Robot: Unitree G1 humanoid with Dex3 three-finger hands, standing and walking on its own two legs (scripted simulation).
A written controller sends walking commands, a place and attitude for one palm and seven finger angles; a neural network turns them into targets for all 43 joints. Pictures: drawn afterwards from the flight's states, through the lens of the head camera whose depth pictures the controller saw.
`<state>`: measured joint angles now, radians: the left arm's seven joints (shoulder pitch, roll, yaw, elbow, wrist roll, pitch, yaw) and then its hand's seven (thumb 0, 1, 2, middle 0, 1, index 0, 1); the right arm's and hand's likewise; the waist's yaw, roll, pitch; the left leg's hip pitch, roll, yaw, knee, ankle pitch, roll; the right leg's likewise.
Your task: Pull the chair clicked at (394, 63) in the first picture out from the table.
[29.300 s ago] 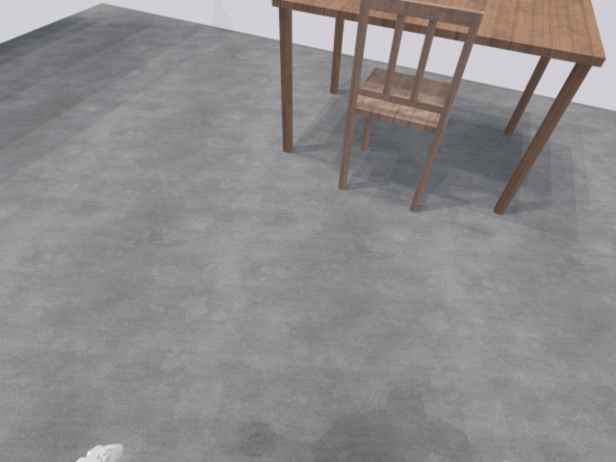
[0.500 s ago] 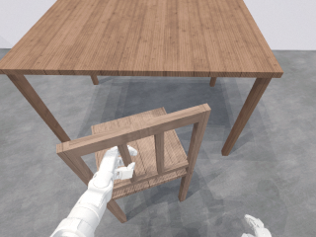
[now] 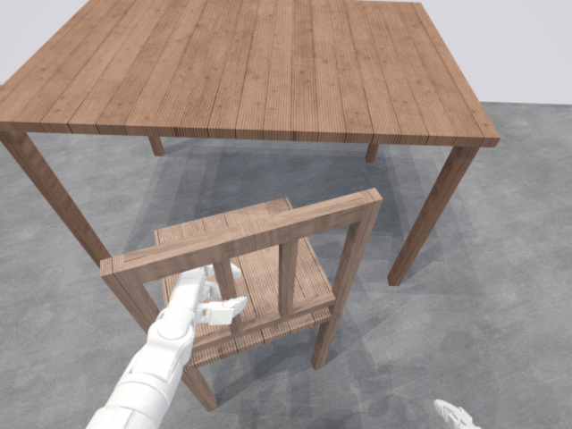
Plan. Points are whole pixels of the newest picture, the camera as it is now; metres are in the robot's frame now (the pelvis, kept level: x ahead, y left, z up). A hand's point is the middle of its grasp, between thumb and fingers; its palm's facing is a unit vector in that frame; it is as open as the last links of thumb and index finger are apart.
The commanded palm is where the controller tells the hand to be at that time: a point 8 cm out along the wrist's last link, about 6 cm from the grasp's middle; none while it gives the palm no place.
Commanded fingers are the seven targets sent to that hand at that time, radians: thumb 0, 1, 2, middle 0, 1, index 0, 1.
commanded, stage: open the thumb and straighten the fingers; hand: left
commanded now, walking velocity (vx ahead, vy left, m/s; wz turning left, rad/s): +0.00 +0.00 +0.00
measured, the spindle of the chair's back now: (229, 297) +0.35 +0.10 -0.08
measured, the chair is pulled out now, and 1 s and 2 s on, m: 0.24 0.24 0.24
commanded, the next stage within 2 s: draw the fingers out of the gap in 0.54 s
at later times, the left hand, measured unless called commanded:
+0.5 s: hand (225, 295) +0.33 +0.10 -0.04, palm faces -0.12 -0.97 -0.22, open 16.8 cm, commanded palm +0.30 +0.15 -0.02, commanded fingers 0.00 -0.55 0.20 0.00 0.00 0.00 0.00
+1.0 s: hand (217, 338) +0.26 +0.11 -0.04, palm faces -0.10 -0.98 -0.19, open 17.5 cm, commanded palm +0.24 +0.16 -0.01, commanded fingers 0.00 -0.55 0.20 0.00 0.00 0.00 0.00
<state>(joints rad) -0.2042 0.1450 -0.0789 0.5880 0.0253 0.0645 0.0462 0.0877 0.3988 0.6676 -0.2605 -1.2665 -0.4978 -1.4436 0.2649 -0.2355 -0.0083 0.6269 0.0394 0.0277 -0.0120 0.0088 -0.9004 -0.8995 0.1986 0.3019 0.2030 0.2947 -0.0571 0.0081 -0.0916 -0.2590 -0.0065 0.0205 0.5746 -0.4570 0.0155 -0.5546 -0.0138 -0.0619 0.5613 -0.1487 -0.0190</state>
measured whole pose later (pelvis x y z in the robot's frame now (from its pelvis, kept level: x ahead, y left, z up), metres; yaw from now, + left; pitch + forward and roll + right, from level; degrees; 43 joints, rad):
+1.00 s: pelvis -0.03 -0.03 -0.02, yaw +1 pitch +10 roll +2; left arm -0.07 0.19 0.00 0.37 -0.03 0.16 -0.06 -0.01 -0.54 0.20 0.00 0.00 -0.01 -0.01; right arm 0.25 -0.27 0.00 0.56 0.05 -0.06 -0.02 0.01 -0.90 -0.90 0.20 0.30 0.20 0.29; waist -0.04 0.03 -0.09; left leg -0.42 -0.01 0.01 0.74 -0.49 -0.01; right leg -0.71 -0.02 -0.07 0.71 -0.18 -0.05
